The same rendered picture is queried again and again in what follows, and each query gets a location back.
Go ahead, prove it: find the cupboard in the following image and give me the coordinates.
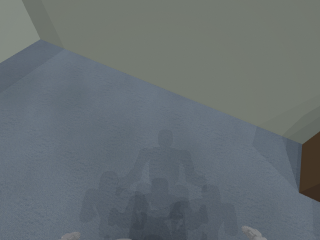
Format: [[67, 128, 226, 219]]
[[299, 132, 320, 202]]

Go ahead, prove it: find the right robot hand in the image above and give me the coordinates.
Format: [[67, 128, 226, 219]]
[[241, 225, 267, 240]]

